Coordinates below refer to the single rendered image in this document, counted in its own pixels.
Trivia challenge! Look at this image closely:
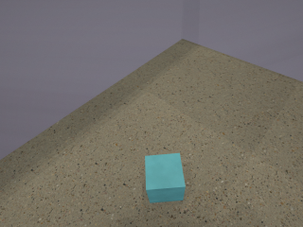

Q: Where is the carton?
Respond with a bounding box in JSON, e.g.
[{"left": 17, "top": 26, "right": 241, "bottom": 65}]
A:
[{"left": 145, "top": 153, "right": 186, "bottom": 203}]

